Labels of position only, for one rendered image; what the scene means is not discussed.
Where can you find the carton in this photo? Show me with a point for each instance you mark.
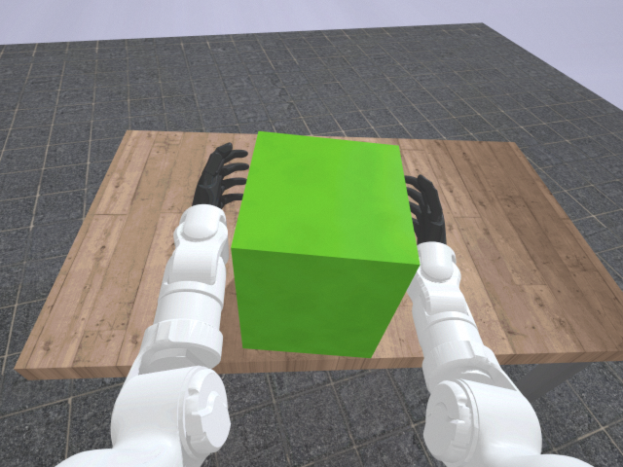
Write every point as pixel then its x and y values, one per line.
pixel 324 248

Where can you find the table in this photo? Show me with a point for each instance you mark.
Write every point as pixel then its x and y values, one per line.
pixel 536 290

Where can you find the left robot hand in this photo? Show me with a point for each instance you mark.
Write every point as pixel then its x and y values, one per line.
pixel 211 185

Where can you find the robot right upper arm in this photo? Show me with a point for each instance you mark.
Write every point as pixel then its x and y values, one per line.
pixel 472 424

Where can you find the right robot hand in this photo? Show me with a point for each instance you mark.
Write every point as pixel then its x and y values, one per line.
pixel 430 225

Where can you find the robot left upper arm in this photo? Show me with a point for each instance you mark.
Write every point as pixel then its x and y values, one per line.
pixel 173 418

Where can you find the right robot forearm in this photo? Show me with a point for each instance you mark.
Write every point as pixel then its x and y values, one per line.
pixel 447 333

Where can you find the left robot forearm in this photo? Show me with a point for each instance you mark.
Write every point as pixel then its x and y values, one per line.
pixel 185 332

